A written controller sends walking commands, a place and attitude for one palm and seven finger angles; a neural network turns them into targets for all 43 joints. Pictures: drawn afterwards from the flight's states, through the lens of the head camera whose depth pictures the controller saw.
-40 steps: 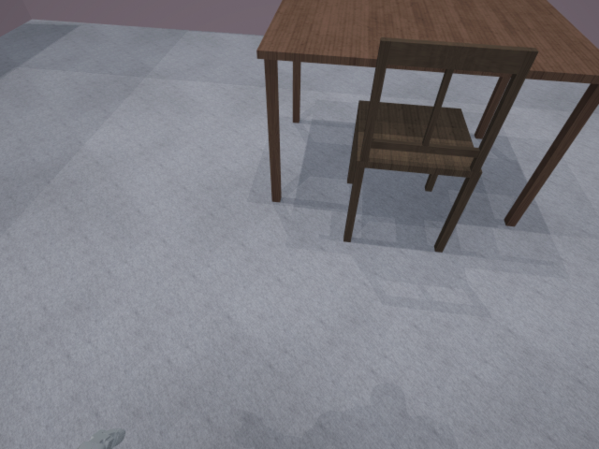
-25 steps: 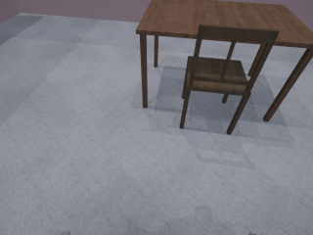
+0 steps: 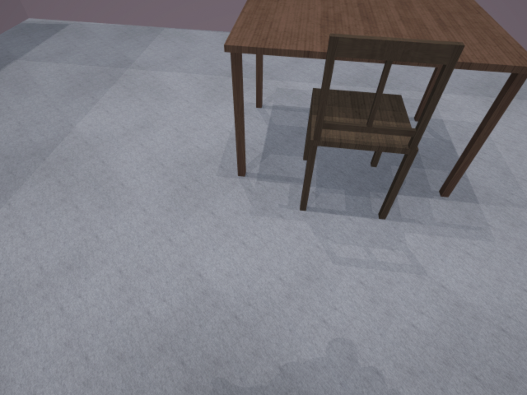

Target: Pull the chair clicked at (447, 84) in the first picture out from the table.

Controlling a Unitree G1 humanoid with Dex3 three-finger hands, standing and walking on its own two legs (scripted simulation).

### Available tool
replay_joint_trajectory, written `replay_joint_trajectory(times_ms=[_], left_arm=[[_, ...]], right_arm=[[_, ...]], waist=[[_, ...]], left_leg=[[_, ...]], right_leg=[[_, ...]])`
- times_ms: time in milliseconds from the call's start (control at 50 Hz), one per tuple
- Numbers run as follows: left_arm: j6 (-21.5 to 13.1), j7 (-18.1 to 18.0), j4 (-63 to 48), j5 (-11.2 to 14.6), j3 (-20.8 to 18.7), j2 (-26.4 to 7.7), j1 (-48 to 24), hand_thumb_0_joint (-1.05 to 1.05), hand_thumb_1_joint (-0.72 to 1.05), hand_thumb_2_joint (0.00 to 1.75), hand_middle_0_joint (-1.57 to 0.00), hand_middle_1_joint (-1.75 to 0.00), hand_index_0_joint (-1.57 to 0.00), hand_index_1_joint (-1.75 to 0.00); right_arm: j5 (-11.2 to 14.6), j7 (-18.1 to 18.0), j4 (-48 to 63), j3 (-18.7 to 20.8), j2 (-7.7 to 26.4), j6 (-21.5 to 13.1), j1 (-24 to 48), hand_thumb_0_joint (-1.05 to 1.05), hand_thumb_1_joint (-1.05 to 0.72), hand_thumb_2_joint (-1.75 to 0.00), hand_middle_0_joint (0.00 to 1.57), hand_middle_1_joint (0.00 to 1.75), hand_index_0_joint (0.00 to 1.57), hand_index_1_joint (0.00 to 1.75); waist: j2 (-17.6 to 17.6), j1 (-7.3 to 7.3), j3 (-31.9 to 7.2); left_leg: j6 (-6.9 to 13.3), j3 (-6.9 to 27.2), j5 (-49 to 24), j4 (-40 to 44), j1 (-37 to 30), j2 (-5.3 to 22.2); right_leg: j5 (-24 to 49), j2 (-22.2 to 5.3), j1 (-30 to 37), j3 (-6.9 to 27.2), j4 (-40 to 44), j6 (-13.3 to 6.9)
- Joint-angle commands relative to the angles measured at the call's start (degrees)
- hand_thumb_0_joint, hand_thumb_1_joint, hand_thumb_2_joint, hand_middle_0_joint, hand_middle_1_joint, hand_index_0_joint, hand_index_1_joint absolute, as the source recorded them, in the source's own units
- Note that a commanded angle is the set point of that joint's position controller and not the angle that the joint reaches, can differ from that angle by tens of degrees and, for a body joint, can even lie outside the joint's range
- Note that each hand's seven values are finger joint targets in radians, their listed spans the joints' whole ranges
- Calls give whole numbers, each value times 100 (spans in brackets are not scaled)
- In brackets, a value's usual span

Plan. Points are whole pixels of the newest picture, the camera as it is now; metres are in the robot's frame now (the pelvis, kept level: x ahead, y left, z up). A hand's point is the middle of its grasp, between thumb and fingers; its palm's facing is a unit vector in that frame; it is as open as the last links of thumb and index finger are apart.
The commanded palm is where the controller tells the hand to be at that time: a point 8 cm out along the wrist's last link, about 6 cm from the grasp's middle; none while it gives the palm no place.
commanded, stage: stand and wait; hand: left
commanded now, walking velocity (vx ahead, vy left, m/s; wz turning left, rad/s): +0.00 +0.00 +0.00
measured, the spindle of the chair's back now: (378, 95) +1.11 -0.36 -0.11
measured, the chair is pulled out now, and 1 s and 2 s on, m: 0.00 0.00 0.00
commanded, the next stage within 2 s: look at it before walking up in 0.02 s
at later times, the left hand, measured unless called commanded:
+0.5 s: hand out of the picture +0.09 +0.24 -0.16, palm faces -0.04 -0.94 -0.33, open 7.4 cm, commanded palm none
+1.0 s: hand out of the picture +0.09 +0.22 -0.17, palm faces -0.11 -0.95 -0.30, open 7.4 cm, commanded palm none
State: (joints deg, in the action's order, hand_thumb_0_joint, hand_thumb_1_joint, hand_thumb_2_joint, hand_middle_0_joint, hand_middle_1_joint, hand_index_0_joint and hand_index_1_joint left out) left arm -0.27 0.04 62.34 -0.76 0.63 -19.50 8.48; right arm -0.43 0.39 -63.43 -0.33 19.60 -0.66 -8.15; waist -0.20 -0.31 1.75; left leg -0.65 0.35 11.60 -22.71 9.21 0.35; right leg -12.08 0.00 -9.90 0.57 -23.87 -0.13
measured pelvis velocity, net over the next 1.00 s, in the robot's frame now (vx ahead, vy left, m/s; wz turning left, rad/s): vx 0.01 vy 0.00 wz -0.11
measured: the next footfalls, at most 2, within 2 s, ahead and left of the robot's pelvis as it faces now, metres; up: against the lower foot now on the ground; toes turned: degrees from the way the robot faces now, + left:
left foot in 1.64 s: +0.06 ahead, +0.11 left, +0.00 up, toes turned -27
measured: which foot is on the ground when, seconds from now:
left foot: down 0.00-1.00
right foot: down 0.00-1.00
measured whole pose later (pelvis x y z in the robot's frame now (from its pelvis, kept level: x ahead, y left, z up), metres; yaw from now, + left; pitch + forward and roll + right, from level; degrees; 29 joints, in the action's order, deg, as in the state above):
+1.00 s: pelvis +0.01 +0.00 -0.01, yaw -6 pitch -1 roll +1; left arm 2.6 -0.1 58.4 -1.0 -0.8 -16.9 10.6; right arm -0.5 -1.0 -58.2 0.9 15.6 0.6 -6.9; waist -1.2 0.6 3.2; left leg -1.3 -5.3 16.0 -28.2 11.1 2.6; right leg -15.0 2.5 -15.3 5.9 -31.5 -0.6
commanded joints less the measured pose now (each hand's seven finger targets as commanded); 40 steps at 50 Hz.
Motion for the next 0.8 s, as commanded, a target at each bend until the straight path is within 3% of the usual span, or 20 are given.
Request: replay_joint_trajectory(times_ms=[0, 740, 780], left_arm=[[-112, -64, -398, 18, -260, -1190, -300, 0, 90, 90, -20, -30, -20, -30], [-150, -73, -384, 20, -283, -1206, -302, 0, 90, 90, -20, -30, -20, -30], [-76, -73, -424, 14, -294, -1036, -212, 0, 90, 90, -20, -30, -20, -30]], right_arm=[[-16, -100, 349, 246, 1154, -133, 319, 0, -90, -90, 20, 30, 20, 30], [-10, -135, 323, 247, 1162, -143, 391, 0, -90, -90, 20, 30, 20, 30], [-12, -156, 351, 250, 955, -109, 261, 0, -90, -90, 20, 30, 20, 30]], waist=[[7, 29, -227], [19, 24, -443], [2, 13, -418]], left_leg=[[220, 592, -220, 488, 38, 592], [167, 424, -971, 433, -393, 671], [134, 265, -1030, 187, -433, 690]], right_leg=[[31, -654, -59, 642, 545, -175], [1215, -677, 191, 669, 522, -204], [1515, -652, 40, 758, 355, -211]])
